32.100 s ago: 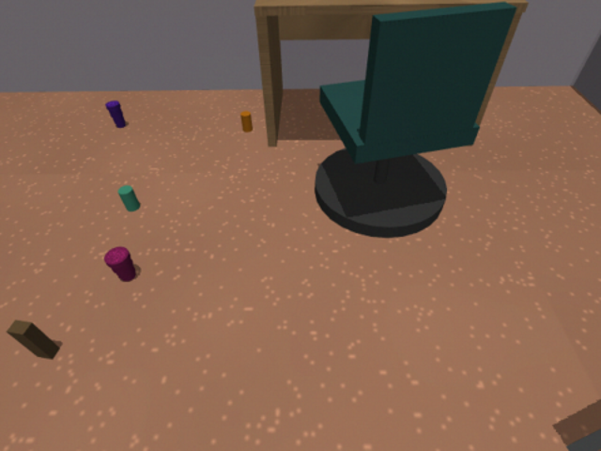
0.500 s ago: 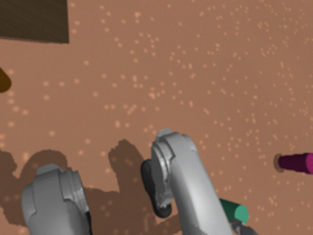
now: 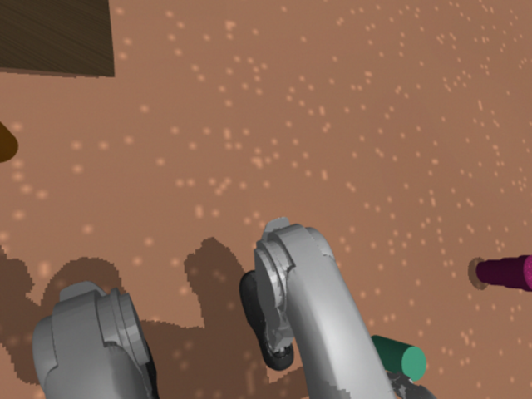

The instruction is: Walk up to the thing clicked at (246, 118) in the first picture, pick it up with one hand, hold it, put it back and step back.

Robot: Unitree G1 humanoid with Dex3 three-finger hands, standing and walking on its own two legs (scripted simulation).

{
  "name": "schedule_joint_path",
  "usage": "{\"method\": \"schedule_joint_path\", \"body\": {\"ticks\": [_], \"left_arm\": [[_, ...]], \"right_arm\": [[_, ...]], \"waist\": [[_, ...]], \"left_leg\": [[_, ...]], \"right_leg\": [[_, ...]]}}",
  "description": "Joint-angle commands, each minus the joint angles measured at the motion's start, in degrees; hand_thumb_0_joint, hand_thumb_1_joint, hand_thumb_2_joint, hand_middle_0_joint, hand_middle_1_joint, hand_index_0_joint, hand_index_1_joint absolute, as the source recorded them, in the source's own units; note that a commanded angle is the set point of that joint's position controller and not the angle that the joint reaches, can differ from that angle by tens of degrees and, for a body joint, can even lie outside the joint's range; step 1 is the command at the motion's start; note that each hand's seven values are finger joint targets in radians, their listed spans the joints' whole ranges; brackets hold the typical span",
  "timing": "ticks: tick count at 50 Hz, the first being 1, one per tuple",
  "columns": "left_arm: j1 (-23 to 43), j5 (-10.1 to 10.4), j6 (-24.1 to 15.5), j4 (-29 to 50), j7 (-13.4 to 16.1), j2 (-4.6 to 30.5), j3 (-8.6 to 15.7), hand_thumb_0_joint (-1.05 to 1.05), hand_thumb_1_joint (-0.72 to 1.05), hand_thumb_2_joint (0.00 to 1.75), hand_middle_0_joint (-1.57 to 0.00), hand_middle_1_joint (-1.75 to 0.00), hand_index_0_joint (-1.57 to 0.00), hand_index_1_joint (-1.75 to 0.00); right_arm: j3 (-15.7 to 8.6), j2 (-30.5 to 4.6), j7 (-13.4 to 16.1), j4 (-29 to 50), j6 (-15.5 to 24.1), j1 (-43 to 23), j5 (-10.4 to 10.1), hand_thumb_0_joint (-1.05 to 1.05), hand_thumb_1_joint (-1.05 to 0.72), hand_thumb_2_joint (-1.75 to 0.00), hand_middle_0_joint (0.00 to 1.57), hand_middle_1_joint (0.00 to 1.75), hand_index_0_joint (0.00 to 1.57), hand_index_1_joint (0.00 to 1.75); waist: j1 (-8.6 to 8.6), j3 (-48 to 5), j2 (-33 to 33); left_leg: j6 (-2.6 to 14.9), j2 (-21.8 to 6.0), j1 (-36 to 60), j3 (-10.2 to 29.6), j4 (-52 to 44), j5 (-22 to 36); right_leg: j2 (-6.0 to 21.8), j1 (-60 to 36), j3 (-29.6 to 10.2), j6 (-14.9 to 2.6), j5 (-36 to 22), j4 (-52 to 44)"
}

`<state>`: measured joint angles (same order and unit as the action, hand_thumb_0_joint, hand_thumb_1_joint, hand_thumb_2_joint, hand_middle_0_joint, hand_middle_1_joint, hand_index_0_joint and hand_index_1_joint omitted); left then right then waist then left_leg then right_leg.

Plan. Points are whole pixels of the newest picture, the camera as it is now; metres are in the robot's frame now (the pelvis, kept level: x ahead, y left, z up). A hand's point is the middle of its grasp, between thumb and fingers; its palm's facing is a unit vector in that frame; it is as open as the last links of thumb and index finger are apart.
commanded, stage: rise first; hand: left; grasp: from above
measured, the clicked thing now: out of the picture +0.56 +0.30 -0.27
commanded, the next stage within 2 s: approach in 0.48 s
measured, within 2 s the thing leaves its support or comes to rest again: neither
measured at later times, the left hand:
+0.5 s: hand out of the picture +0.53 +0.34 -0.16, palm faces -0.44 -0.09 -0.90, open 13.6 cm
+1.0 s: hand out of the picture +0.57 +0.28 -0.16, palm faces -0.37 -0.07 -0.93, open 13.3 cm
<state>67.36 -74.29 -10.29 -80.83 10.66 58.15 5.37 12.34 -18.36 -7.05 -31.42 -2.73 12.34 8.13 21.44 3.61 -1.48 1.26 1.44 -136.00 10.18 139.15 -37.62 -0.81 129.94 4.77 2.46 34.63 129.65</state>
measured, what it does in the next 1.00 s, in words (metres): stands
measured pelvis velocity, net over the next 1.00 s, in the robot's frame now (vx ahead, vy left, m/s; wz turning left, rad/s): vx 0.00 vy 0.00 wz -0.01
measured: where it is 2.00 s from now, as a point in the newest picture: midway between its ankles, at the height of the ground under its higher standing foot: (211, 368)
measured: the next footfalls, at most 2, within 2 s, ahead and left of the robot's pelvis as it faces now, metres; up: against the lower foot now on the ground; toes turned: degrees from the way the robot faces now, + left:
none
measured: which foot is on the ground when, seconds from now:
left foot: down 0.00-1.00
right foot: down 0.00-1.00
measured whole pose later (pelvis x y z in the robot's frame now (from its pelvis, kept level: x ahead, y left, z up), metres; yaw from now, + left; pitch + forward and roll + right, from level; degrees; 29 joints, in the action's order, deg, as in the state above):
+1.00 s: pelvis +0.00 +0.00 +0.00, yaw -1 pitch +34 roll -14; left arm 75.1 -76.3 -8.5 -85.4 15.6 55.6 0.3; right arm 14.1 -18.0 -6.4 -31.9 -1.2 12.2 8.5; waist 25.3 3.7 -2.5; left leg 1.1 1.3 -136.9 10.5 139.6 -37.6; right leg -1.0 131.0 5.0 2.5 34.2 129.9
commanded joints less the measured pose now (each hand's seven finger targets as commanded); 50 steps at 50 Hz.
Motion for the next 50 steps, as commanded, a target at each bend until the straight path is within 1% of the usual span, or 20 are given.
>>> {"method": "schedule_joint_path", "body": {"ticks": [1,2,3,4,7,14,16,17,18,26,27,28,32,33,34,36,40,42,45,50], "left_arm": [[20.06,1.26,-0.89,11.64,1.64,14.68,2.14,0.00,-0.43,0.93,-0.22,-0.84,-0.20,-0.86],[20.23,1.02,-1.12,11.36,1.79,16.05,2.72,0.00,-0.44,0.94,-0.21,-0.86,-0.19,-0.88],[20.84,1.08,-1.29,11.80,1.39,12.76,0.12,0.00,-0.45,0.94,-0.21,-0.85,-0.19,-0.87],[21.08,1.09,-1.52,12.34,1.70,15.16,1.95,0.00,-0.45,0.94,-0.20,-0.86,-0.18,-0.88],[20.26,0.55,-1.69,11.18,1.93,16.12,2.20,0.00,-0.46,0.98,-0.20,-0.85,-0.17,-0.88],[18.28,0.93,-0.57,10.23,1.44,13.33,-0.02,0.00,-0.47,0.97,-0.19,-0.86,-0.16,-0.89],[17.20,0.91,-0.33,10.44,1.41,14.98,1.41,0.00,-0.47,0.97,-0.20,-0.84,-0.17,-0.88],[17.75,1.17,-0.37,10.93,1.13,13.04,-0.01,0.00,-0.46,0.96,-0.20,-0.84,-0.17,-0.87],[17.66,1.14,-0.35,12.00,1.27,14.91,1.72,0.00,-0.46,0.96,-0.21,-0.84,-0.18,-0.87],[18.07,0.91,-1.04,12.34,1.75,16.89,3.51,0.00,-0.45,0.94,-0.21,-0.84,-0.19,-0.86],[18.82,1.33,-1.14,13.46,1.48,13.69,1.17,0.00,-0.45,0.94,-0.20,-0.83,-0.17,-0.86],[18.80,1.07,-1.30,13.02,1.69,15.94,2.65,0.00,-0.46,0.95,-0.20,-0.85,-0.17,-0.87],[18.86,1.09,-1.09,13.12,1.49,12.62,0.84,0.00,-0.43,0.98,-0.23,-0.89,-0.20,-0.91],[19.49,1.51,-1.05,12.71,1.18,9.91,-1.17,0.00,-0.44,0.97,-0.22,-0.89,-0.20,-0.91],[19.89,1.82,-0.96,12.51,1.19,10.57,-0.32,0.00,-0.43,0.98,-0.23,-0.89,-0.20,-0.92],[22.88,2.27,-1.18,13.08,1.03,6.03,-3.62,0.00,-0.42,1.00,-0.25,-0.89,-0.22,-0.92],[25.30,2.08,-1.08,10.54,2.41,3.58,-6.54,0.00,-0.43,0.98,-0.21,-0.92,-0.20,-0.94],[27.19,1.29,-0.78,8.69,3.37,4.17,-7.62,0.00,-0.44,1.00,-0.23,-0.91,-0.20,-0.94],[29.66,-0.07,0.73,6.58,6.71,10.33,-3.79,0.00,-0.44,0.98,-0.23,-0.90,-0.20,-0.93],[30.68,-2.20,4.84,4.06,9.16,13.03,-1.76,0.00,-0.46,0.95,-0.22,-0.88,-0.20,-0.90]], "right_arm": [[-5.70,-17.79,0.79,-0.68,-0.16,13.19,0.29,0.00,-0.90,-0.90,0.20,0.30,0.20,0.30],[-5.38,-17.36,0.95,-1.07,-0.19,12.76,0.32,0.00,-0.90,-0.90,0.20,0.30,0.20,0.30],[-5.67,-17.80,1.04,-0.51,0.13,12.65,0.42,0.00,-0.90,-0.90,0.20,0.30,0.20,0.30],[-5.78,-17.70,1.13,-1.16,0.02,13.17,0.38,0.00,-0.90,-0.90,0.20,0.30,0.20,0.30],[-5.48,-17.76,1.21,-1.36,-0.13,13.06,0.45,0.00,-0.90,-0.90,0.20,0.30,0.20,0.30],[-5.75,-17.37,0.98,-1.27,-0.30,13.23,0.26,0.00,-0.90,-0.90,0.20,0.30,0.20,0.30],[-5.91,-18.01,1.06,-1.19,-0.47,13.45,0.22,0.00,-0.90,-0.90,0.20,0.30,0.20,0.30],[-5.74,-17.42,0.91,-0.79,-0.48,13.34,0.18,0.00,-0.90,-0.90,0.20,0.30,0.20,0.30],[-6.04,-17.75,0.92,-1.23,-0.67,13.74,0.10,0.00,-0.90,-0.90,0.20,0.30,0.20,0.30],[-5.97,-17.99,0.97,-0.41,-0.76,13.06,0.33,0.00,-0.90,-0.90,0.20,0.30,0.20,0.30],[-5.78,-17.24,0.87,-0.13,-0.61,12.85,0.33,0.00,-0.90,-0.90,0.20,0.30,0.20,0.30],[-5.86,-17.81,0.95,-0.69,-0.68,12.86,0.27,0.00,-0.90,-0.90,0.20,0.30,0.20,0.30],[-6.37,-17.41,0.82,-1.03,-0.62,13.54,0.33,0.00,-0.91,-0.90,0.20,0.30,0.20,0.30],[-6.39,-17.48,0.81,-1.04,-0.42,13.36,0.23,0.00,-0.91,-0.90,0.20,0.30,0.20,0.30],[-6.28,-17.17,0.77,-1.87,-0.49,13.97,0.24,0.00,-0.91,-0.90,0.20,0.30,0.20,0.30],[-6.29,-17.25,0.84,-1.98,-0.35,13.86,0.36,0.00,-0.91,-0.90,0.20,0.30,0.20,0.30],[-5.59,-17.31,0.94,-3.14,0.45,13.88,0.38,0.00,-0.91,-0.90,0.20,0.30,0.20,0.30],[-4.12,-16.24,0.92,-4.05,0.62,13.90,0.52,0.00,-0.91,-0.90,0.20,0.30,0.20,0.30],[-4.26,-18.37,1.46,-2.48,1.02,12.93,0.53,0.00,-0.91,-0.90,0.20,0.30,0.20,0.30],[-3.17,-17.78,1.24,-0.74,1.73,12.85,0.08,0.00,-0.91,-0.90,0.20,0.30,0.20,0.30]], "waist": [[2.24,-38.56,25.72],[1.70,-39.28,26.08],[2.48,-38.46,26.26],[2.23,-40.02,26.66],[1.69,-39.54,27.53],[1.46,-39.31,27.63],[1.09,-38.60,27.29],[1.43,-38.60,27.80],[1.02,-39.53,27.55],[1.08,-39.50,27.39],[1.25,-40.46,27.69],[1.62,-40.02,28.28],[1.87,-40.82,29.12],[2.33,-38.81,28.55],[2.97,-37.89,27.31],[4.67,-37.69,27.08],[5.87,-36.28,27.31],[6.00,-37.06,27.94],[4.86,-37.75,29.87],[4.47,-39.88,32.61]], "left_leg": [[-0.65,-1.13,33.41,-4.04,-14.68,10.77],[-0.60,-1.23,33.33,-4.15,-14.51,9.79],[-0.82,-1.04,33.80,-4.08,-14.02,10.88],[-0.79,-1.31,34.77,-3.97,-14.47,10.64],[-1.10,-1.11,33.92,-3.89,-14.36,11.00],[-0.88,-1.24,34.34,-4.62,-14.71,13.16],[-1.15,-1.15,34.71,-3.98,-14.96,13.39],[-1.10,-1.12,34.62,-4.28,-15.04,13.92],[-1.08,-1.24,35.48,-4.14,-15.03,14.36],[-0.96,-1.02,34.06,-4.47,-14.26,13.41],[-0.93,-1.05,35.14,-4.63,-14.50,13.33],[-0.99,-1.20,34.82,-4.28,-14.73,12.55],[-1.04,-1.32,36.74,-4.01,-15.14,13.75],[-1.24,-1.21,36.20,-3.60,-15.32,13.05],[-0.92,-1.50,35.69,-3.58,-15.16,11.54],[-0.93,-1.50,35.23,-3.54,-15.34,10.43],[-1.25,-1.65,35.61,-2.45,-15.37,10.88],[-1.10,-1.57,35.05,-2.67,-15.17,10.16],[-1.26,-1.35,34.55,-3.08,-15.17,11.22],[-0.98,-1.31,34.90,-4.52,-15.32,13.11]], "right_leg": [[-1.26,-18.01,6.51,-5.13,-8.73,-10.77],[-1.52,-17.91,6.48,-5.23,-7.76,-10.76],[-1.30,-17.30,6.49,-5.32,-8.86,-10.97],[-1.40,-17.73,6.69,-5.09,-8.58,-10.87],[-1.36,-17.17,6.87,-5.45,-8.60,-10.40],[-1.51,-18.52,6.85,-5.14,-10.85,-10.72],[-1.35,-17.50,7.04,-5.50,-10.35,-10.46],[-1.33,-18.48,6.92,-5.34,-11.12,-10.55],[-1.33,-18.69,6.93,-5.34,-11.17,-10.49],[-1.24,-19.24,6.63,-5.48,-10.24,-10.78],[-1.29,-19.22,6.48,-5.42,-10.37,-11.07],[-1.31,-18.71,6.75,-5.40,-9.63,-10.83],[-1.34,-17.70,6.93,-5.25,-10.67,-10.66],[-1.11,-16.03,6.98,-5.45,-10.32,-10.63],[-1.35,-16.22,7.08,-5.35,-9.23,-11.19],[-1.39,-15.78,7.31,-5.15,-9.21,-11.26],[-1.30,-14.40,7.79,-4.85,-10.73,-10.02],[-1.69,-14.92,7.79,-4.89,-10.40,-9.57],[-1.11,-15.21,7.26,-4.93,-11.76,-9.00],[-1.33,-17.19,6.59,-5.04,-13.02,-8.97]]}}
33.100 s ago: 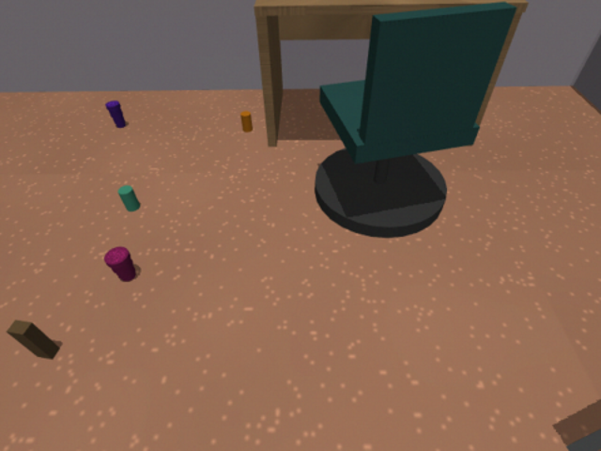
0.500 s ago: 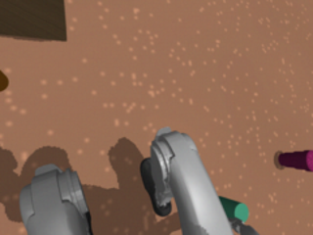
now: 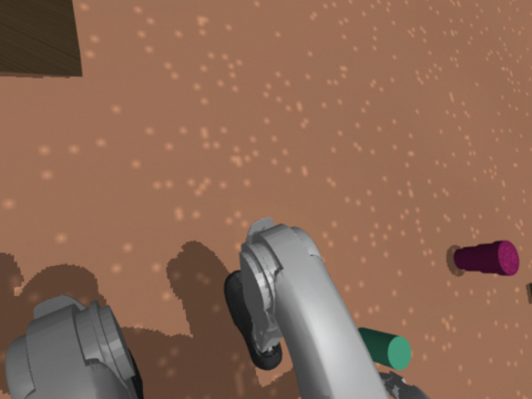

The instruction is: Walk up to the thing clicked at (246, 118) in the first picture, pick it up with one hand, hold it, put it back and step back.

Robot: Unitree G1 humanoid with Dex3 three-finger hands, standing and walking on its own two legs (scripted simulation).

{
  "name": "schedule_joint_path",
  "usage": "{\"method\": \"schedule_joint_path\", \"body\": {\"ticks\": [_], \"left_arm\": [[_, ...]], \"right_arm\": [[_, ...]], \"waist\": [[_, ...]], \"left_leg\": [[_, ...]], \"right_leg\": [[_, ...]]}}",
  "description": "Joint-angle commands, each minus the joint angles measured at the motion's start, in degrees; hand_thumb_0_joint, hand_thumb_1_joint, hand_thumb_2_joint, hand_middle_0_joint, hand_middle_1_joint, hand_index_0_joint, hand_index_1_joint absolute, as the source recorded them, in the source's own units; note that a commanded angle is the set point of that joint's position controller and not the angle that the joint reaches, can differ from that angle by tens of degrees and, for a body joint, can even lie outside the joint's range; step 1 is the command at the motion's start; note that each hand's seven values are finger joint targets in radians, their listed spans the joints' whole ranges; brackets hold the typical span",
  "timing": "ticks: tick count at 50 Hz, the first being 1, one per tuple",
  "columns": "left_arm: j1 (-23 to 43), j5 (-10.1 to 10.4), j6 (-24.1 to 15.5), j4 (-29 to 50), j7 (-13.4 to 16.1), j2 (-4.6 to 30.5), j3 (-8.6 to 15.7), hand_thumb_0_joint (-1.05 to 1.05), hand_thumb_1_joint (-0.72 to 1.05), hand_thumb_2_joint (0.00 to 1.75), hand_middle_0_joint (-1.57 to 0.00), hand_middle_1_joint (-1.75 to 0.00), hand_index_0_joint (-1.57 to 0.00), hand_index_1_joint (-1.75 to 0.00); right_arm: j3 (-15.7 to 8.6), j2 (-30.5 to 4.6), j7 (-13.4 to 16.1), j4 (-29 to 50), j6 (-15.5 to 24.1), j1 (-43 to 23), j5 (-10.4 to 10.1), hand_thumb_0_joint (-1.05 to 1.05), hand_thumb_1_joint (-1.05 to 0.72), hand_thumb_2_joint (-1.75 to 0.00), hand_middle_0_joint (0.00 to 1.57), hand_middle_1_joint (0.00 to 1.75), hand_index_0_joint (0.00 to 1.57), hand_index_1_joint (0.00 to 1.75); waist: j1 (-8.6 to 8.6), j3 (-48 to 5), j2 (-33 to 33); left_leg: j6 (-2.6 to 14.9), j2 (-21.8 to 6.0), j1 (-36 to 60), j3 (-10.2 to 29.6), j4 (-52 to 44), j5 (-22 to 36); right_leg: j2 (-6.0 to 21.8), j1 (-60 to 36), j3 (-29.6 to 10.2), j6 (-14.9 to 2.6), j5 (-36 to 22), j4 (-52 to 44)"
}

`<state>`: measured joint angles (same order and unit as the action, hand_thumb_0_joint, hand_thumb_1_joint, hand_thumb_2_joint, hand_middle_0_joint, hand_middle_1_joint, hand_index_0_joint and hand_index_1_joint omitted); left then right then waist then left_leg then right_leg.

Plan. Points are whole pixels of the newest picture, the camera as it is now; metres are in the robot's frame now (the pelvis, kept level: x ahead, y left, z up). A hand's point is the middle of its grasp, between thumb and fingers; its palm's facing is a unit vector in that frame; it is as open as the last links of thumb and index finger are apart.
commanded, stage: close in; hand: left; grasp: from above
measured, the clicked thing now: out of the picture +0.56 +0.31 -0.27
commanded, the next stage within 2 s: rest palm in 0.12 s
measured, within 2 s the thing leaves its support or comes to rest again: neither
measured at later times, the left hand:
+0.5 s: hand out of the picture +0.52 +0.31 -0.21, palm faces -0.51 -0.12 -0.85, open 13.8 cm
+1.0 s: hand out of the picture +0.55 +0.30 -0.23, palm faces -0.43 -0.11 -0.89, open 13.7 cm
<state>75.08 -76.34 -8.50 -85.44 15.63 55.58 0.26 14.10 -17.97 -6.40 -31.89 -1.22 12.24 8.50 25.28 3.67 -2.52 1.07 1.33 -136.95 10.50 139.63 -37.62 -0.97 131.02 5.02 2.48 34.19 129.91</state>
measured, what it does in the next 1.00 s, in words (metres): stands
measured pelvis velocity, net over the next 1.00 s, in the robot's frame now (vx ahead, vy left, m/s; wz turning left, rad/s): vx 0.01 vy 0.00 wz -0.04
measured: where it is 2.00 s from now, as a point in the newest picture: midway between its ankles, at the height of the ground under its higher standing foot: (199, 373)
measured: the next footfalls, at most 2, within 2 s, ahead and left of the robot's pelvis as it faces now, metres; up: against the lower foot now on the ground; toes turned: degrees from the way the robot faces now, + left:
none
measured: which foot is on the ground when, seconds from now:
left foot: down 0.00-1.00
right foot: down 0.00-1.00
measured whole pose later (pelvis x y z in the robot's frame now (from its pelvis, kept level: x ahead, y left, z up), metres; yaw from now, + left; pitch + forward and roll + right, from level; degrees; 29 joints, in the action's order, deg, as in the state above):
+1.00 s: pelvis +0.01 +0.00 -0.01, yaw -2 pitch +33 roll -15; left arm 73.4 -73.5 -5.4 -91.7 20.5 63.8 5.2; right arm 20.2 -18.3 -7.5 -31.9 3.2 10.8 10.6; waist 27.7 10.1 -4.6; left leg 1.2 0.3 -137.5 12.1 142.7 -39.9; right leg -2.0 131.6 6.2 4.2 34.8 131.4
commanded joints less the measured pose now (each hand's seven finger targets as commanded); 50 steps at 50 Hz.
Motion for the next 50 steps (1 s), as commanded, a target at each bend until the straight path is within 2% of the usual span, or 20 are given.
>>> {"method": "schedule_joint_path", "body": {"ticks": [1,5,6,9,10,14,16,17,19,22,25,26,28,33,34,35,41,43,46,50], "left_arm": [[21.64,0.10,4.04,8.47,3.75,16.09,3.56,0.00,-0.47,0.94,-0.21,-0.88,-0.19,-0.90],[16.77,1.46,6.90,9.29,1.29,19.43,5.46,0.00,-0.46,0.98,-0.22,-0.88,-0.19,-0.92],[15.01,1.85,7.41,9.98,0.18,20.72,6.47,0.00,-0.47,0.94,-0.20,-0.87,-0.18,-0.89],[10.90,4.27,7.73,7.85,-4.04,18.51,5.64,0.00,-0.46,0.91,-0.18,-0.90,-0.17,-0.91],[9.31,5.18,7.32,7.40,-5.18,19.25,6.82,0.00,-0.47,0.92,-0.17,-0.91,-0.17,-0.92],[11.06,7.46,3.03,10.57,-10.03,12.89,2.32,0.00,-0.50,0.94,-0.16,-0.94,-0.14,-0.95],[11.75,7.94,-0.49,11.86,-11.04,12.47,1.03,0.00,-0.48,0.94,-0.16,-0.95,-0.15,-0.96],[13.32,8.49,-2.37,13.00,-11.14,12.54,0.38,0.00,-0.48,0.94,-0.14,-0.97,-0.14,-0.98],[15.55,7.76,-6.16,15.79,-10.11,14.37,0.02,0.00,-0.49,0.98,-0.16,-0.97,-0.14,-0.98],[15.97,4.84,-9.70,16.15,-4.57,20.86,3.59,0.00,-0.53,0.99,-0.14,-0.93,-0.12,-0.96],[15.78,1.61,-10.31,15.26,2.26,19.40,4.00,0.00,-0.49,0.98,-0.16,-0.91,-0.14,-0.93],[16.18,1.72,-9.89,14.89,4.25,19.22,4.57,0.00,-0.47,0.97,-0.17,-0.90,-0.14,-0.92],[16.39,1.01,-8.96,13.05,7.54,18.62,4.97,0.00,-0.47,1.02,-0.18,-0.88,-0.15,-0.91],[15.61,-0.30,-4.29,2.77,12.78,12.80,1.05,0.00,-0.39,1.05,-0.22,-0.91,-0.19,-0.94],[16.50,-0.29,-3.16,2.31,13.46,13.62,1.78,0.00,-0.37,1.03,-0.22,-0.92,-0.20,-0.94],[15.76,-0.08,-1.94,-0.32,13.36,12.78,0.76,0.00,-0.39,0.98,-0.21,-0.90,-0.19,-0.92],[15.73,2.17,3.01,-2.46,11.28,16.76,3.15,0.00,-0.46,0.91,-0.14,-0.96,-0.14,-0.95],[15.24,2.79,3.39,-0.47,9.22,17.81,4.02,0.00,-0.48,0.93,-0.13,-0.97,-0.13,-0.98],[13.71,3.34,3.51,1.44,7.21,21.01,4.71,0.00,-0.51,0.95,-0.12,-0.97,-0.11,-0.98],[11.59,4.11,2.30,3.80,4.61,23.36,6.39,0.00,-0.55,1.00,-0.10,-0.99,-0.08,-1.00]], "right_arm": [[-4.82,-17.81,0.42,0.63,0.40,12.63,-0.43,0.00,-0.91,-0.90,0.20,0.30,0.20,0.30],[-4.81,-19.03,0.72,2.40,-0.32,11.63,-1.18,0.00,-0.91,-0.90,0.20,0.30,0.20,0.30],[-4.90,-19.07,0.76,2.63,-0.71,11.92,-1.21,0.00,-0.91,-0.90,0.20,0.30,0.20,0.30],[-5.08,-19.36,1.11,2.81,-1.93,11.72,-1.16,0.00,-0.90,-0.90,0.20,0.30,0.20,0.30],[-5.30,-19.80,1.25,2.36,-2.39,12.88,-0.94,0.00,-0.90,-0.90,0.20,0.30,0.20,0.30],[-4.50,-19.57,1.86,2.57,-2.63,12.27,0.01,0.00,-0.91,-0.90,0.20,0.30,0.20,0.30],[-3.28,-19.63,2.32,1.71,-2.72,12.98,0.51,0.00,-0.90,-0.90,0.20,0.30,0.20,0.30],[-2.81,-19.59,2.69,1.42,-2.63,12.82,0.73,0.00,-0.90,-0.90,0.20,0.30,0.20,0.30],[-2.31,-19.49,3.00,0.53,-2.45,12.80,1.31,0.00,-0.91,-0.90,0.20,0.30,0.20,0.30],[-2.55,-21.81,3.46,0.50,-2.92,11.24,2.37,0.00,-0.91,-0.90,0.20,0.30,0.20,0.30],[-2.81,-21.05,2.60,-0.46,-2.57,9.53,3.54,0.00,-0.90,-0.90,0.20,0.30,0.20,0.30],[-3.03,-20.44,2.33,-0.65,-1.94,8.99,3.63,0.00,-0.90,-0.90,0.20,0.30,0.20,0.30],[-3.23,-20.31,1.82,-1.60,-0.85,8.70,3.69,0.00,-0.90,-0.90,0.20,0.30,0.20,0.30],[-3.10,-19.33,0.78,-2.58,2.36,8.40,3.06,0.00,-0.90,-0.90,0.20,0.30,0.20,0.30],[-3.20,-19.69,0.62,-3.03,3.02,8.86,2.92,0.00,-0.89,-0.90,0.20,0.30,0.20,0.30],[-2.97,-19.78,0.36,-2.96,3.77,9.07,2.84,0.00,-0.90,-0.90,0.20,0.30,0.20,0.30],[-1.70,-19.71,-0.36,-2.54,5.38,9.68,2.03,0.00,-0.90,-0.90,0.20,0.30,0.20,0.30],[-1.05,-20.20,-0.48,-1.80,5.40,9.90,1.97,0.00,-0.91,-0.90,0.20,0.30,0.20,0.30],[-0.34,-20.16,-0.31,-0.50,4.57,9.58,1.71,0.00,-0.91,-0.90,0.20,0.30,0.20,0.30],[0.56,-21.01,-0.06,-0.37,3.40,10.87,1.95,0.00,-0.91,-0.90,0.20,0.30,0.20,0.30]], "waist": [[0.36,-41.63,32.57],[-1.52,-43.08,28.85],[-1.36,-42.48,27.95],[-0.49,-38.19,23.40],[0.24,-36.76,20.97],[2.33,-33.14,18.79],[3.66,-32.72,18.53],[3.22,-32.59,19.14],[2.30,-35.08,22.98],[-0.19,-36.58,31.27],[0.82,-37.43,36.53],[0.49,-36.73,37.24],[1.86,-36.03,36.39],[5.12,-32.60,31.33],[5.15,-31.77,30.94],[5.59,-30.34,30.18],[4.43,-30.94,29.57],[4.95,-31.34,29.14],[4.11,-35.32,27.57],[4.17,-33.88,27.48]], "left_leg": [[-0.44,-1.25,36.18,-5.27,-15.53,13.47],[0.36,-0.96,31.85,-6.08,-14.34,13.62],[0.51,-1.04,30.97,-6.31,-14.32,13.31],[0.81,-1.11,25.68,-5.99,-14.26,9.91],[0.93,-1.27,24.61,-5.72,-13.84,9.77],[0.41,-1.30,24.58,-4.50,-12.29,9.01],[-0.03,-1.37,26.47,-3.68,-11.30,10.14],[-0.21,-1.25,26.38,-3.50,-10.77,9.68],[-0.91,-1.41,30.73,-3.59,-10.67,11.13],[-2.33,-1.57,39.84,-2.16,-11.41,15.54],[-2.92,-2.21,45.26,-1.44,-13.20,18.87],[-2.72,-2.41,44.80,-1.75,-13.55,18.09],[-2.40,-2.81,43.50,-1.30,-13.48,18.68],[-0.71,-2.99,37.03,-1.36,-12.74,12.60],[-0.72,-2.97,35.70,-1.47,-12.79,12.19],[-0.60,-2.88,34.21,-1.55,-12.71,11.17],[-0.69,-3.20,31.86,-1.24,-12.92,9.96],[-0.74,-3.25,32.38,-1.21,-12.37,11.28],[-0.08,-2.90,30.31,-2.79,-10.97,12.94],[-0.63,-2.89,29.33,-2.66,-10.09,15.03]], "right_leg": [[-1.53,-19.55,6.08,-4.99,-12.72,-9.20],[-1.67,-22.92,5.48,-5.08,-12.17,-10.35],[-1.76,-24.96,5.13,-4.93,-11.84,-10.90],[-2.01,-25.20,5.27,-5.12,-8.43,-12.05],[-1.97,-26.21,5.43,-4.95,-8.23,-12.43],[-1.94,-23.29,6.28,-5.40,-6.30,-12.99],[-1.86,-23.68,7.10,-5.19,-7.29,-12.69],[-1.88,-23.56,7.28,-5.20,-7.07,-12.71],[-1.84,-24.67,7.51,-5.12,-8.13,-11.88],[-1.50,-21.82,8.32,-5.63,-10.56,-10.13],[-1.56,-19.13,9.35,-5.50,-12.98,-7.91],[-1.57,-18.63,9.12,-5.26,-12.92,-7.91],[-1.43,-17.09,9.59,-4.66,-14.36,-7.63],[-1.81,-16.05,9.47,-3.64,-13.45,-7.83],[-1.53,-15.79,9.19,-3.42,-13.62,-8.11],[-1.56,-15.53,9.02,-3.53,-12.92,-8.00],[-1.29,-16.12,8.12,-3.91,-10.93,-8.27],[-1.10,-16.86,7.91,-3.89,-11.08,-8.48],[-1.86,-24.21,7.55,-4.00,-13.30,-8.71],[-1.93,-25.68,8.05,-4.71,-13.94,-8.90]]}}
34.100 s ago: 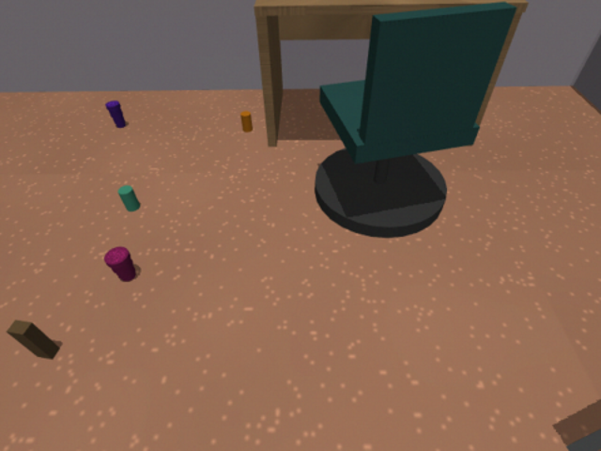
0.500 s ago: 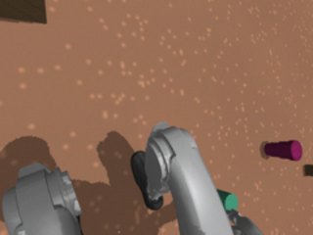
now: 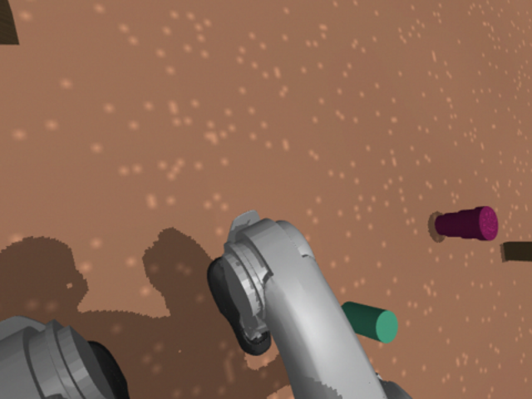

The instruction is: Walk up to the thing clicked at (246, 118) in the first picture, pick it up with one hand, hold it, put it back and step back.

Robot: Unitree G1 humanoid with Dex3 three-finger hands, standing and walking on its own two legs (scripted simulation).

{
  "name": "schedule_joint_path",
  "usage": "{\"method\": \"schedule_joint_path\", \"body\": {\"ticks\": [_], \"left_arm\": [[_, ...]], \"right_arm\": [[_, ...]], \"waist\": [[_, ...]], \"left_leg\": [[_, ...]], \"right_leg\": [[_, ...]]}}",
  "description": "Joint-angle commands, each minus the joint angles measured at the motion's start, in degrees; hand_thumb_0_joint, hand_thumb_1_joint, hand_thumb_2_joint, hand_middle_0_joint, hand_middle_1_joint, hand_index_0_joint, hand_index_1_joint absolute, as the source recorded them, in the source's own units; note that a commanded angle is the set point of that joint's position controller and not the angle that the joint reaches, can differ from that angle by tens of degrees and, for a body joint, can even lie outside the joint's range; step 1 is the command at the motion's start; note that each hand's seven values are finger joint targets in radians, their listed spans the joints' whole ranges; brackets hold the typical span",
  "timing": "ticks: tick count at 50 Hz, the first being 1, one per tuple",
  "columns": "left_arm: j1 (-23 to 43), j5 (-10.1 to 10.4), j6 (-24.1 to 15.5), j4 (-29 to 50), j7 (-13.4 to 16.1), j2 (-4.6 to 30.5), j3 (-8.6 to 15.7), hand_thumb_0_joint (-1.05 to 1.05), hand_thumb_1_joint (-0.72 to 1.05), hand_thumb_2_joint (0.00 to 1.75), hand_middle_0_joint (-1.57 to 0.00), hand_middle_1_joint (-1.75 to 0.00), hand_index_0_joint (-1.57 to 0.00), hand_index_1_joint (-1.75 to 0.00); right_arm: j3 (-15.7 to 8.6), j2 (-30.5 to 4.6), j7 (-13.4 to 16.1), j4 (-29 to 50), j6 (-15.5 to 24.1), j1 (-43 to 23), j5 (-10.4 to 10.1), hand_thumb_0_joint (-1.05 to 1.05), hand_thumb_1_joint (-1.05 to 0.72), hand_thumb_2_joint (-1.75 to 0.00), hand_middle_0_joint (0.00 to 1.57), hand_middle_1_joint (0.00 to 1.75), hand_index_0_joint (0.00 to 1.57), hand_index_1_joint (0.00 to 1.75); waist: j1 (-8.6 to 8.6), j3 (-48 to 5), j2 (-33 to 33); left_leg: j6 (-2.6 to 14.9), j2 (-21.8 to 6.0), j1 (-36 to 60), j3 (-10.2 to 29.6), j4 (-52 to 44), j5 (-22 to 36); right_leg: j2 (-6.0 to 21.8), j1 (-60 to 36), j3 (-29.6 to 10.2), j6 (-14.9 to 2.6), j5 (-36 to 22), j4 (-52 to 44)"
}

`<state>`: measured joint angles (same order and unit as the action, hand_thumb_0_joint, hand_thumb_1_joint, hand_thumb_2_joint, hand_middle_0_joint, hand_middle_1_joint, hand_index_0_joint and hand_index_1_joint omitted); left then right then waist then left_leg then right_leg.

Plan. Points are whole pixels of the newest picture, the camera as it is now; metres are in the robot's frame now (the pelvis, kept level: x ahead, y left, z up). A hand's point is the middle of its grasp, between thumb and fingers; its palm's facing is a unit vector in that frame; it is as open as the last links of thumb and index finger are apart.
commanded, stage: rest palm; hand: left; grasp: from above
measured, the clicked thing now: out of the picture +0.54 +0.33 -0.26
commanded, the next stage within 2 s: close in 0.92 s
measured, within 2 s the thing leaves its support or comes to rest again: neither
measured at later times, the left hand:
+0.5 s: hand out of the picture +0.52 +0.32 -0.23, palm faces -0.44 -0.12 -0.89, open 13.6 cm
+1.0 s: hand out of the picture +0.54 +0.33 -0.23, palm faces -0.41 -0.13 -0.90, open 13.7 cm
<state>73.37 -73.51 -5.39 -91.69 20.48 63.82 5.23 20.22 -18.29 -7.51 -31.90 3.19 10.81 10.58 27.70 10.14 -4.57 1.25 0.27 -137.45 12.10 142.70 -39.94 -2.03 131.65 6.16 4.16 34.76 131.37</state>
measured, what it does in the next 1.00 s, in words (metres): stands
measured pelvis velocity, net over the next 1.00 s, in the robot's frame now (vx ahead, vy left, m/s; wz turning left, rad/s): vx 0.00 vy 0.00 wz -0.03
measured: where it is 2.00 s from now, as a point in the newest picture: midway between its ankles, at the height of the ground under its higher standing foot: (186, 366)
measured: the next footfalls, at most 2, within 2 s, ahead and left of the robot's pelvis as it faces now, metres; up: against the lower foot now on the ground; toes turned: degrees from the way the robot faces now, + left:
none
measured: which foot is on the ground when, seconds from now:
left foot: down 0.00-1.00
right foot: down 0.00-1.00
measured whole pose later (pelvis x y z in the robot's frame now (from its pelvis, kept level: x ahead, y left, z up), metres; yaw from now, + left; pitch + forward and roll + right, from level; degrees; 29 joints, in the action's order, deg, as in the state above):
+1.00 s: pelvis +0.00 +0.00 +0.00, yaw -2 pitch +32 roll -17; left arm 72.8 -72.1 -7.0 -90.6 20.8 67.8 4.8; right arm 23.3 -19.4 -7.0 -32.1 3.7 9.3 11.9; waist 28.1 12.2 -6.1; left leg 1.1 0.0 -137.5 14.1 144.1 -40.4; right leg -2.2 131.1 8.0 4.1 34.2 131.2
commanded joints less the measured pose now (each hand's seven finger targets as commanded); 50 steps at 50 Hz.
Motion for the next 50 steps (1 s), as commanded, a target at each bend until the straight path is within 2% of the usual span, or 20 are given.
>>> {"method": "schedule_joint_path", "body": {"ticks": [1,2,6,11,13,19,22,24,27,28,30,31,32,33,34,36,37,39,44,50], "left_arm": [[12.93,1.13,-1.23,11.40,-0.78,16.05,1.92,0.00,-0.56,1.00,-0.09,-0.99,-0.07,-1.01],[12.64,1.19,-1.70,12.44,-1.00,17.05,2.13,0.00,-0.56,1.00,-0.09,-0.99,-0.07,-1.00],[12.63,0.86,-3.82,14.94,-1.42,18.66,3.28,0.00,-0.57,1.05,-0.09,-0.99,-0.06,-1.01],[11.37,0.46,-5.66,15.18,-1.53,16.72,2.26,0.00,-0.58,1.10,-0.09,-1.00,-0.06,-1.03],[10.97,0.58,-6.05,14.70,-1.36,14.73,0.79,0.00,-0.54,1.13,-0.11,-1.01,-0.08,-1.05],[11.95,0.38,-6.89,11.10,0.84,12.78,-1.76,0.00,-0.50,1.12,-0.12,-1.05,-0.10,-1.07],[13.14,-0.28,-6.97,11.00,2.23,13.06,-1.66,0.00,-0.50,1.10,-0.11,-1.06,-0.09,-1.07],[13.38,-0.53,-7.04,10.50,3.51,13.11,-2.26,0.00,-0.50,1.09,-0.11,-1.05,-0.09,-1.07],[14.51,-0.34,-6.47,10.25,5.49,13.35,-2.21,0.00,-0.49,1.09,-0.10,-1.06,-0.09,-1.07],[13.43,-0.39,-5.98,7.73,5.80,12.31,-2.33,0.00,-0.50,1.08,-0.10,-1.05,-0.08,-1.07],[13.57,-0.18,-5.34,8.08,6.50,12.83,-2.43,0.00,-0.51,1.07,-0.09,-1.05,-0.08,-1.06],[13.45,-0.31,-4.74,5.99,6.83,12.70,-2.56,0.00,-0.51,1.07,-0.09,-1.05,-0.08,-1.06],[15.26,-0.24,-4.59,9.12,7.06,13.35,-1.54,0.00,-0.51,1.08,-0.10,-1.05,-0.08,-1.07],[14.46,0.09,-4.19,7.33,7.11,13.23,-1.38,0.00,-0.52,1.05,-0.09,-1.04,-0.08,-1.05],[13.77,0.28,-3.79,6.32,7.32,13.82,-1.27,0.00,-0.52,1.08,-0.10,-1.04,-0.08,-1.06],[15.17,0.41,-3.39,9.10,7.20,14.88,-0.18,0.00,-0.52,1.07,-0.10,-1.05,-0.08,-1.07],[13.95,0.09,-2.81,6.54,7.11,15.16,-0.44,0.00,-0.52,1.06,-0.10,-1.05,-0.08,-1.06],[14.29,0.90,-2.37,7.42,6.38,15.38,-0.07,0.00,-0.51,1.06,-0.09,-1.06,-0.08,-1.07],[13.67,1.68,-1.55,9.43,3.98,17.16,0.91,0.00,-0.51,1.05,-0.11,-1.04,-0.09,-1.05],[12.37,2.00,-2.21,9.55,0.42,16.33,-0.50,0.00,-0.47,1.09,-0.13,-1.08,-0.11,-1.09]], "right_arm": [[-5.26,-20.53,1.14,-0.08,-1.35,12.83,-0.04,0.00,-0.91,-0.90,0.20,0.30,0.20,0.30],[-5.21,-20.58,1.36,0.42,-1.71,12.28,-0.04,0.00,-0.91,-0.90,0.20,0.30,0.20,0.30],[-5.22,-21.20,1.54,0.18,-2.75,13.42,0.46,0.00,-0.90,-0.90,0.20,0.30,0.20,0.30],[-4.41,-21.07,1.66,-0.01,-3.46,13.68,1.09,0.00,-0.90,-0.90,0.20,0.30,0.20,0.30],[-4.51,-21.06,1.65,-0.12,-3.54,13.67,1.22,0.00,-0.90,-0.90,0.20,0.30,0.20,0.30],[-4.04,-20.92,1.43,-1.19,-3.23,12.16,1.48,0.00,-0.90,-0.90,0.20,0.30,0.20,0.30],[-3.84,-21.51,1.54,-1.18,-2.64,11.40,1.72,0.00,-0.90,-0.90,0.20,0.30,0.20,0.30],[-3.56,-20.98,1.58,-1.18,-2.24,10.56,1.65,0.00,-0.90,-0.90,0.20,0.30,0.20,0.30],[-3.29,-20.69,1.64,-1.73,-1.30,9.97,1.60,0.00,-0.90,-0.90,0.20,0.30,0.20,0.30],[-3.49,-20.90,1.71,-1.87,-0.77,10.24,1.52,0.00,-0.90,-0.90,0.20,0.30,0.20,0.30],[-3.94,-21.13,1.67,-2.41,-0.04,10.27,1.44,0.00,-0.90,-0.90,0.20,0.30,0.20,0.30],[-3.39,-20.66,1.68,-1.91,0.33,9.77,1.40,0.00,-0.90,-0.90,0.20,0.30,0.20,0.30],[-3.34,-20.84,1.53,-2.65,0.61,10.33,1.42,0.00,-0.90,-0.90,0.20,0.30,0.20,0.30],[-3.31,-20.54,1.48,-2.82,0.87,9.37,1.31,0.00,-0.91,-0.91,0.20,0.30,0.20,0.30],[-2.96,-20.39,1.38,-3.16,0.85,9.58,1.41,0.00,-0.91,-0.91,0.20,0.30,0.20,0.30],[-3.17,-20.82,1.27,-2.77,1.16,9.80,1.40,0.00,-0.91,-0.91,0.20,0.30,0.20,0.30],[-3.15,-20.70,1.36,-2.90,1.17,9.75,1.35,0.00,-0.91,-0.91,0.20,0.30,0.20,0.30],[-3.05,-20.70,1.09,-2.88,1.33,9.74,1.19,0.00,-0.91,-0.91,0.20,0.30,0.20,0.30],[-2.74,-20.86,0.94,-2.68,0.93,11.51,1.22,0.00,-0.91,-0.91,0.20,0.30,0.20,0.30],[-2.40,-21.56,1.35,-1.62,-1.03,11.46,1.23,0.00,-0.91,-0.91,0.20,0.30,0.20,0.30]], "waist": [[1.89,-40.44,29.55],[1.24,-41.33,29.69],[1.41,-41.21,33.28],[2.41,-37.77,34.73],[2.94,-36.96,33.92],[3.49,-35.21,32.99],[3.60,-33.47,34.67],[3.60,-33.85,34.81],[3.55,-35.25,32.85],[4.00,-33.25,32.42],[4.00,-33.52,34.00],[4.05,-33.14,31.87],[4.21,-34.38,33.97],[3.59,-33.96,34.13],[3.93,-34.31,33.93],[3.91,-36.50,34.76],[3.50,-36.03,34.66],[3.69,-35.07,33.26],[3.87,-37.57,33.08],[4.04,-35.07,31.94]], "left_leg": [[-0.77,-1.85,29.77,-4.43,-12.74,17.75],[-0.77,-1.92,29.73,-4.46,-12.71,17.25],[-1.55,-2.28,32.31,-3.89,-13.04,17.70],[-2.15,-2.90,35.51,-2.63,-12.68,21.01],[-2.02,-3.01,36.28,-2.38,-12.70,21.46],[-1.94,-3.36,35.44,-1.24,-13.96,17.96],[-2.59,-3.63,37.04,-0.04,-14.71,17.41],[-2.14,-3.49,36.07,-0.67,-14.94,15.20],[-1.26,-3.15,32.96,-1.65,-13.97,13.77],[-1.43,-3.20,33.23,-1.17,-14.46,13.32],[-1.47,-3.50,34.60,-1.14,-14.93,12.91],[-1.16,-3.37,32.88,-1.07,-14.92,11.03],[-1.75,-3.79,34.88,-0.28,-15.02,13.63],[-1.90,-3.74,34.46,-0.19,-14.76,13.37],[-1.83,-3.95,34.05,-0.28,-14.67,13.96],[-2.00,-4.07,35.56,-0.09,-14.40,15.94],[-1.81,-3.75,34.22,-0.94,-14.52,14.32],[-1.27,-3.47,31.19,-1.41,-13.72,13.24],[-1.09,-3.33,31.30,-2.31,-12.96,16.73],[-1.65,-3.41,29.44,-1.77,-12.94,16.54]], "right_leg": [[-0.76,-27.36,6.75,-6.25,-15.27,-10.52],[-0.98,-28.39,6.84,-6.35,-14.80,-10.77],[-1.06,-27.45,7.73,-6.68,-14.24,-10.59],[-0.71,-23.32,8.52,-6.72,-15.16,-10.60],[-0.91,-23.11,8.65,-6.43,-15.34,-10.64],[-1.15,-21.90,9.58,-5.94,-13.51,-10.57],[-0.54,-17.84,9.72,-6.10,-12.17,-10.14],[-0.92,-19.30,9.43,-5.93,-11.79,-9.99],[-1.30,-22.05,9.11,-5.51,-12.98,-10.37],[-1.03,-19.47,8.99,-5.59,-12.17,-9.95],[-1.14,-18.92,8.84,-5.35,-11.85,-10.17],[-1.25,-18.94,8.96,-5.41,-10.86,-10.33],[-0.62,-17.91,8.96,-5.24,-12.07,-9.72],[-0.53,-16.68,8.88,-5.54,-11.39,-9.66],[-0.70,-18.39,9.02,-5.39,-12.42,-9.72],[-0.40,-19.13,8.79,-5.34,-13.61,-9.58],[-0.73,-19.73,8.59,-5.62,-12.88,-9.52],[-0.87,-20.60,8.59,-5.58,-12.63,-9.80],[-0.86,-25.16,8.12,-5.53,-15.57,-10.06],[-0.69,-25.30,8.89,-6.13,-14.82,-10.32]]}}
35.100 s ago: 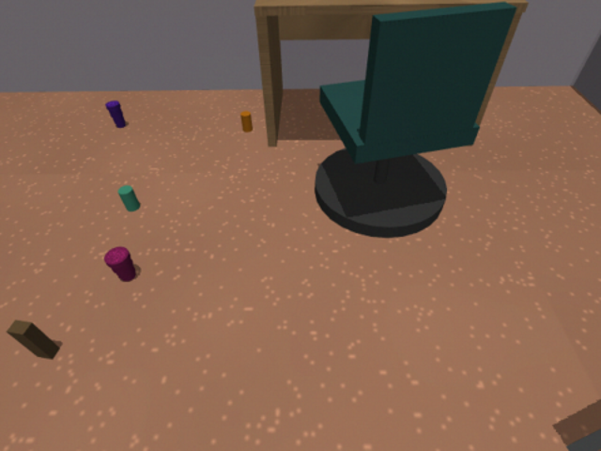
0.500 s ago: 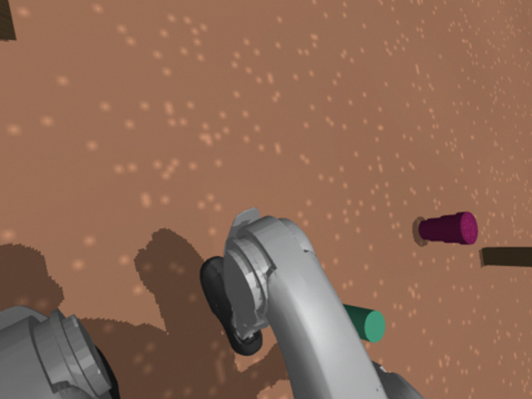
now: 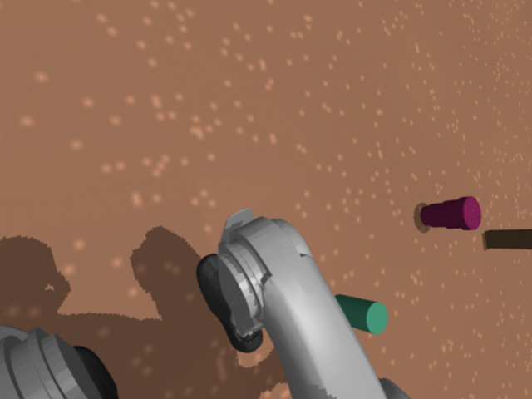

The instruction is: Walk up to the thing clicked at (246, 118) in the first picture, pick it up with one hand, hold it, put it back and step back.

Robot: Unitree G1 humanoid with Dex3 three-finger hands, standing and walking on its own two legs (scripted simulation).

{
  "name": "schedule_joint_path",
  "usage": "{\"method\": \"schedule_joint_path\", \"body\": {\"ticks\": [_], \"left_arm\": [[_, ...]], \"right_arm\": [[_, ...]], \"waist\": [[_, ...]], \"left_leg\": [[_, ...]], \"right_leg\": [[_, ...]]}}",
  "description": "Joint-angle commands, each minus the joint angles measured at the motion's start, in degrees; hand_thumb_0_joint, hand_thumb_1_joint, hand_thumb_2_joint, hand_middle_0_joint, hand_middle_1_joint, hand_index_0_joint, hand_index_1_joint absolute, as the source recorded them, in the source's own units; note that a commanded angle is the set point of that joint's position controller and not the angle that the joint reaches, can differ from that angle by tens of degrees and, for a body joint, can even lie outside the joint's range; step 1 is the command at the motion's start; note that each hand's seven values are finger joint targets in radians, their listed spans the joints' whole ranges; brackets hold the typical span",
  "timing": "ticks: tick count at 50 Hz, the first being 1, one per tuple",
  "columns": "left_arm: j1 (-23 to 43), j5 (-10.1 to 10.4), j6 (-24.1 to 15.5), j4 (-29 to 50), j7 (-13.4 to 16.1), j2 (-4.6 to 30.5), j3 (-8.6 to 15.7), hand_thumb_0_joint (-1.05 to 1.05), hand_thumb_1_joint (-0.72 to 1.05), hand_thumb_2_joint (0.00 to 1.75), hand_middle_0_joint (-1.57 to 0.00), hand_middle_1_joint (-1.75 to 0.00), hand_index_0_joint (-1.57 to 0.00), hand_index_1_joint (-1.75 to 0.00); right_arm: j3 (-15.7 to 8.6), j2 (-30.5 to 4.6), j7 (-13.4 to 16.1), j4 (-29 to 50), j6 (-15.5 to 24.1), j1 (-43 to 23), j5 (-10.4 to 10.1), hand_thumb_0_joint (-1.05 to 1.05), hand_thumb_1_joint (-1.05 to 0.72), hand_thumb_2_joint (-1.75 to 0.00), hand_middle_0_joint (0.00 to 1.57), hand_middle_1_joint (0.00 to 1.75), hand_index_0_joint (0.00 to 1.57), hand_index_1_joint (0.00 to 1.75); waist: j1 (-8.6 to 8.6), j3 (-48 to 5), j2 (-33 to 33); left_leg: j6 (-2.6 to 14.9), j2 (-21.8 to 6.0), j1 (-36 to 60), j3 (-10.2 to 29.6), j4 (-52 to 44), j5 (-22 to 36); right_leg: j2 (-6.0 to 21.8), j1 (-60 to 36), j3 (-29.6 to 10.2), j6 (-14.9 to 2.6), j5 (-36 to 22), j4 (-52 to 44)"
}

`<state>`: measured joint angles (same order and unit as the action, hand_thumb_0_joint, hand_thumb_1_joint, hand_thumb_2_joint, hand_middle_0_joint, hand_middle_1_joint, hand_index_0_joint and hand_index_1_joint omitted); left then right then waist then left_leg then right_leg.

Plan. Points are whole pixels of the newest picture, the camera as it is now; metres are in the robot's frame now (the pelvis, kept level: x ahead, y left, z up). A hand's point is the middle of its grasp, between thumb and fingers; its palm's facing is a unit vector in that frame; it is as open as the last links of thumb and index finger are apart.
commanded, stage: close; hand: left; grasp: from above
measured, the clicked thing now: out of the picture +0.53 +0.34 -0.26
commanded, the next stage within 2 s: settle in 1.58 s
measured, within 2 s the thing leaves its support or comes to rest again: neither
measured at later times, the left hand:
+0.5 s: hand out of the picture +0.51 +0.34 -0.23, palm faces -0.41 -0.14 -0.90, open 12.8 cm
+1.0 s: hand out of the picture +0.51 +0.34 -0.22, palm faces -0.42 -0.14 -0.90, open 10.7 cm
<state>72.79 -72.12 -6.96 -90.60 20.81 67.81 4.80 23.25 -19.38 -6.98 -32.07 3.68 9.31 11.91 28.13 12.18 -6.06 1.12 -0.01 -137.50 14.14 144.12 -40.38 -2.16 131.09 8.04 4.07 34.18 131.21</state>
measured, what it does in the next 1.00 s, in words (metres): stands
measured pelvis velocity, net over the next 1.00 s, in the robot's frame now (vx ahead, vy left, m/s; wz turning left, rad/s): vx -0.01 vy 0.00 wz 0.00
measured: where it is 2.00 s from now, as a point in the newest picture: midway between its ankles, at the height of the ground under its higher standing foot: (177, 366)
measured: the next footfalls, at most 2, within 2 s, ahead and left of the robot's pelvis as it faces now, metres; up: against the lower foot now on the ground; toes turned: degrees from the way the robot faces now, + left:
none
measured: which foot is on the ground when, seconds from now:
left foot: down 0.00-1.00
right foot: down 0.00-1.00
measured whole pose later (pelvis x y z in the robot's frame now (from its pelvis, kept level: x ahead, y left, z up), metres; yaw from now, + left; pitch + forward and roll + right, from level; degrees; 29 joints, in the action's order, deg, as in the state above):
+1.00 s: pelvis -0.01 +0.00 +0.00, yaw +0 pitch +30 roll -17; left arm 71.9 -72.1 -9.8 -90.2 20.2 67.4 2.7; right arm 23.4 -20.0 -6.1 -31.1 2.3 8.1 12.2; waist 26.8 12.7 -6.7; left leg 1.7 -0.1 -136.8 14.2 143.9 -39.5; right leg -1.8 129.8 8.4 4.0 33.4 130.5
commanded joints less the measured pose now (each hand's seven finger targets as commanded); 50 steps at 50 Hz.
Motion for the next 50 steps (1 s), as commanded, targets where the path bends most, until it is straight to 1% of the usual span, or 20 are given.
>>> {"method": "schedule_joint_path", "body": {"ticks": [1,3,8,13,16,19,20,24,26,28,30,32,34,36,37,40,42,43,47,50], "left_arm": [[12.25,0.67,-0.74,7.46,-0.41,11.59,-0.88,0.00,-0.46,1.10,-0.14,-1.07,-0.12,-1.09],[12.05,0.56,-1.53,9.28,-1.09,12.14,-0.65,0.00,-0.43,0.94,-0.12,-1.02,-0.13,-1.01],[11.40,0.73,-3.27,9.53,-0.82,12.18,-0.81,0.00,-0.41,0.92,-0.13,-1.01,-0.15,-1.00],[12.64,0.16,-4.42,11.24,0.49,12.09,-0.51,0.00,-0.37,0.91,-0.17,-0.99,-0.17,-0.98],[13.43,-0.14,-4.16,11.22,1.74,12.15,-0.55,0.00,-0.34,0.93,-0.20,-0.97,-0.20,-0.97],[14.00,-0.54,-3.84,11.83,2.48,11.65,-0.47,0.00,-0.32,0.91,-0.20,-0.99,-0.21,-0.98],[12.94,-0.50,-3.57,9.96,2.47,10.62,-1.25,0.00,-0.30,0.89,-0.21,-0.97,-0.22,-0.96],[13.02,0.25,-3.09,7.77,3.50,9.69,-1.95,0.00,-0.24,0.86,-0.25,-0.95,-0.27,-0.94],[13.17,0.01,-2.92,7.18,3.45,9.33,-2.30,0.00,-0.23,0.83,-0.25,-0.96,-0.27,-0.93],[14.62,-0.17,-2.90,10.32,3.35,11.43,-0.70,0.00,-0.20,0.85,-0.27,-0.97,-0.29,-0.94],[13.82,-0.34,-2.45,9.50,3.29,11.12,-0.89,0.00,-0.19,0.82,-0.29,-0.93,-0.31,-0.91],[13.01,0.22,-2.16,6.99,3.08,8.45,-2.01,0.00,-0.15,0.81,-0.30,-0.95,-0.33,-0.92],[12.93,0.52,-2.13,7.15,2.71,8.93,-2.06,0.00,-0.14,0.80,-0.30,-0.95,-0.33,-0.92],[14.40,-0.25,-2.26,10.32,2.38,11.68,-0.68,0.00,-0.10,0.81,-0.34,-0.94,-0.37,-0.91],[13.14,-0.26,-2.16,8.09,2.22,11.38,-1.03,0.00,-0.08,0.79,-0.36,-0.93,-0.39,-0.90],[11.79,0.17,-2.21,7.17,1.66,9.74,-1.80,0.00,-0.06,0.80,-0.36,-0.94,-0.39,-0.91],[12.88,0.21,-2.48,8.87,1.38,9.82,-1.85,0.00,-0.03,0.80,-0.39,-0.93,-0.42,-0.90],[12.99,0.32,-2.63,8.52,1.31,10.01,-1.47,0.00,-0.01,0.77,-0.39,-0.93,-0.43,-0.90],[11.95,0.65,-2.94,6.84,1.16,10.45,-2.17,0.00,0.02,0.77,-0.42,-0.91,-0.45,-0.88],[12.16,0.51,-3.10,8.30,0.98,10.96,-1.80,0.00,0.03,0.74,-0.43,-0.90,-0.46,-0.86]], "right_arm": [[-5.35,-20.16,0.98,-1.00,-1.82,12.72,-0.09,0.00,-0.91,-0.91,0.20,0.30,0.20,0.30],[-5.21,-20.66,1.12,-0.75,-2.39,13.13,-0.09,0.00,-0.89,-0.90,0.20,0.30,0.20,0.30],[-5.14,-20.73,1.65,-0.01,-3.33,12.19,0.01,0.00,-0.89,-0.90,0.20,0.30,0.20,0.30],[-5.31,-20.91,1.79,-0.46,-3.27,12.00,0.38,0.00,-0.90,-0.90,0.20,0.30,0.20,0.30],[-5.44,-20.27,1.79,-0.45,-3.10,11.21,0.41,0.00,-0.90,-0.90,0.20,0.30,0.20,0.30],[-5.68,-20.31,1.65,-0.95,-2.72,11.82,0.39,0.00,-0.90,-0.90,0.20,0.30,0.20,0.30],[-5.74,-19.82,1.56,-1.06,-2.56,11.79,0.35,0.00,-0.89,-0.90,0.20,0.30,0.20,0.30],[-5.61,-19.93,1.50,-1.75,-2.20,11.25,0.36,0.00,-0.89,-0.90,0.20,0.30,0.20,0.30],[-5.62,-19.60,1.44,-2.12,-1.93,11.56,0.34,0.00,-0.89,-0.90,0.20,0.30,0.20,0.30],[-5.67,-20.33,1.33,-2.23,-1.55,11.94,0.33,0.00,-0.89,-0.90,0.20,0.30,0.20,0.30],[-5.62,-19.91,1.09,-2.15,-1.62,11.71,0.37,0.00,-0.90,-0.90,0.20,0.30,0.20,0.30],[-5.83,-20.30,1.10,-1.82,-1.70,10.96,0.28,0.00,-0.90,-0.90,0.20,0.30,0.20,0.30],[-5.67,-20.32,0.97,-1.49,-1.46,10.89,0.28,0.00,-0.89,-0.90,0.20,0.30,0.20,0.30],[-5.41,-20.39,0.97,-1.45,-1.55,11.77,0.41,0.00,-0.89,-0.90,0.20,0.30,0.20,0.30],[-5.54,-20.32,1.16,-1.38,-1.66,10.93,0.18,0.00,-0.89,-0.90,0.20,0.30,0.20,0.30],[-5.49,-20.34,1.14,-0.87,-1.67,10.87,0.20,0.00,-0.89,-0.90,0.20,0.30,0.20,0.30],[-5.50,-20.14,1.15,-1.14,-1.64,11.64,0.18,0.00,-0.89,-0.90,0.20,0.30,0.20,0.30],[-5.58,-20.71,1.23,-0.88,-1.63,11.29,0.35,0.00,-0.89,-0.90,0.20,0.30,0.20,0.30],[-5.10,-20.22,1.51,-0.80,-1.71,11.21,0.28,0.00,-0.89,-0.90,0.20,0.30,0.20,0.30],[-5.06,-19.96,1.61,-0.98,-1.59,11.62,0.13,0.00,-0.89,-0.90,0.20,0.30,0.20,0.30]], "waist": [[3.28,-37.39,32.06],[3.32,-36.89,32.18],[2.90,-37.09,30.93],[3.17,-36.42,35.32],[2.62,-37.37,35.38],[2.77,-37.10,35.86],[2.87,-36.22,34.89],[3.76,-36.03,32.64],[3.66,-35.80,32.94],[3.19,-37.20,35.82],[3.02,-38.33,36.72],[3.91,-35.48,33.51],[3.64,-34.83,32.17],[3.18,-36.48,33.99],[2.54,-35.51,34.06],[3.29,-34.43,31.77],[3.37,-35.60,32.09],[3.57,-34.81,31.52],[3.61,-35.07,29.12],[3.06,-34.88,30.47]], "left_leg": [[-1.15,-2.92,28.71,-4.39,-14.06,16.01],[-1.39,-2.94,29.64,-4.15,-14.18,17.26],[-1.26,-2.83,29.55,-4.07,-14.11,16.00],[-2.11,-3.33,34.03,-2.92,-14.82,16.93],[-1.93,-3.47,34.18,-3.15,-15.17,16.14],[-2.00,-3.41,34.20,-3.04,-15.15,16.79],[-1.71,-3.34,33.54,-3.41,-15.19,15.98],[-1.26,-3.29,30.57,-3.51,-15.27,14.63],[-1.41,-3.30,30.89,-3.36,-15.48,14.66],[-2.16,-3.58,34.21,-2.47,-15.49,17.32],[-2.42,-3.91,36.46,-2.19,-15.63,19.32],[-2.11,-3.67,33.15,-2.11,-15.03,17.32],[-1.51,-3.24,30.46,-2.92,-15.04,15.43],[-1.85,-3.44,32.32,-2.71,-15.18,16.65],[-1.96,-3.42,32.32,-2.58,-15.25,15.75],[-1.60,-3.29,30.76,-2.76,-15.12,14.63],[-1.41,-3.15,30.88,-3.27,-14.79,14.82],[-1.62,-3.22,30.56,-2.55,-14.90,14.49],[-0.77,-2.95,27.63,-3.88,-14.84,11.84],[-1.00,-3.08,29.65,-3.45,-15.20,12.09]], "right_leg": [[-0.95,-25.76,6.95,-5.89,-13.70,-10.47],[-0.67,-25.83,6.97,-5.93,-14.25,-10.68],[-1.02,-26.14,7.39,-6.04,-13.09,-11.03],[-0.52,-21.92,7.56,-6.20,-12.37,-10.61],[-0.87,-22.03,7.50,-6.13,-12.17,-10.64],[-0.50,-20.94,7.32,-6.10,-12.87,-10.31],[-0.89,-21.41,7.39,-6.02,-12.28,-10.39],[-1.00,-23.51,7.55,-5.60,-12.95,-10.87],[-1.01,-22.67,7.57,-5.71,-12.62,-10.69],[-0.31,-20.37,7.58,-5.89,-13.34,-10.07],[-0.33,-20.21,7.39,-5.86,-14.12,-9.58],[-0.42,-19.14,7.66,-5.92,-13.05,-10.07],[-0.54,-21.20,7.33,-5.86,-12.68,-10.64],[-0.14,-21.11,7.11,-5.81,-13.01,-10.33],[-0.25,-19.78,7.11,-6.08,-11.90,-10.33],[-0.40,-20.63,7.20,-5.94,-11.56,-10.41],[-0.54,-21.49,6.92,-5.79,-11.88,-10.69],[-0.23,-20.17,7.26,-5.91,-11.20,-10.64],[-0.86,-24.15,6.98,-5.47,-10.47,-11.38],[-0.71,-22.15,7.04,-5.54,-10.09,-11.04]]}}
